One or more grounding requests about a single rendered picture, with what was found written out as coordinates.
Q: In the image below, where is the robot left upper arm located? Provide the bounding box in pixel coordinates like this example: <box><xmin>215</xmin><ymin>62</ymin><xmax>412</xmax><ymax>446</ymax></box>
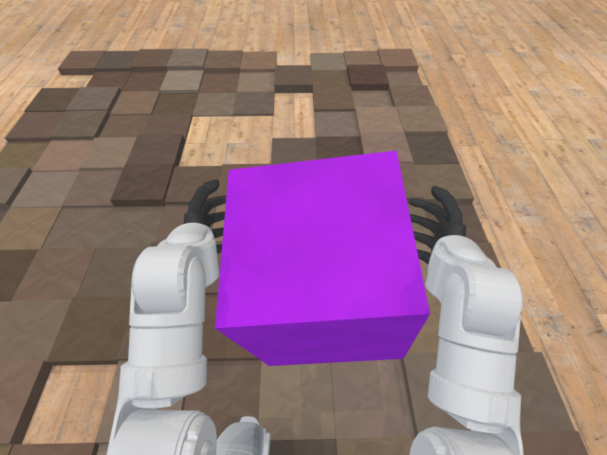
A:
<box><xmin>109</xmin><ymin>409</ymin><xmax>217</xmax><ymax>455</ymax></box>

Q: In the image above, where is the robot right upper arm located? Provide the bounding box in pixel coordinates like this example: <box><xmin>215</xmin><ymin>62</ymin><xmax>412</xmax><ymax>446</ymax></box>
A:
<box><xmin>410</xmin><ymin>427</ymin><xmax>514</xmax><ymax>455</ymax></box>

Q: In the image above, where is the robot left thigh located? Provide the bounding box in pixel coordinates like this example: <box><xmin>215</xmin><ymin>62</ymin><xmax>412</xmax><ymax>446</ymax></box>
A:
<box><xmin>216</xmin><ymin>422</ymin><xmax>270</xmax><ymax>455</ymax></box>

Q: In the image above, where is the carton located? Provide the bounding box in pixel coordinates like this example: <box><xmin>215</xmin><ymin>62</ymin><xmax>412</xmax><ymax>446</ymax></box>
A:
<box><xmin>215</xmin><ymin>151</ymin><xmax>430</xmax><ymax>366</ymax></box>

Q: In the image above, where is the right robot hand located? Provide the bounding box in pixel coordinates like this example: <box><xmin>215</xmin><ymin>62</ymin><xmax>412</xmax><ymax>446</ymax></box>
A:
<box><xmin>409</xmin><ymin>186</ymin><xmax>467</xmax><ymax>264</ymax></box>

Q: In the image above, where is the left robot hand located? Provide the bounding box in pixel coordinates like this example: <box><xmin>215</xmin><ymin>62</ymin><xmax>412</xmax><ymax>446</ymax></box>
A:
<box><xmin>183</xmin><ymin>179</ymin><xmax>227</xmax><ymax>254</ymax></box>

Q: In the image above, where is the robot right forearm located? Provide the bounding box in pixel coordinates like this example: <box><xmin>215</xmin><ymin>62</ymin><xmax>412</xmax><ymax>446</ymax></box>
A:
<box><xmin>425</xmin><ymin>235</ymin><xmax>524</xmax><ymax>455</ymax></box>

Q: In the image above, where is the left robot shin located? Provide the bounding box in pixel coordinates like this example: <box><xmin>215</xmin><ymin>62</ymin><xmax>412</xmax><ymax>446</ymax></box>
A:
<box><xmin>240</xmin><ymin>416</ymin><xmax>260</xmax><ymax>426</ymax></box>

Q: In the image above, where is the robot left forearm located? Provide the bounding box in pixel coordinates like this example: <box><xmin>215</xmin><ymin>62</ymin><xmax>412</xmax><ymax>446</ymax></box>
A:
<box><xmin>106</xmin><ymin>223</ymin><xmax>219</xmax><ymax>455</ymax></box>

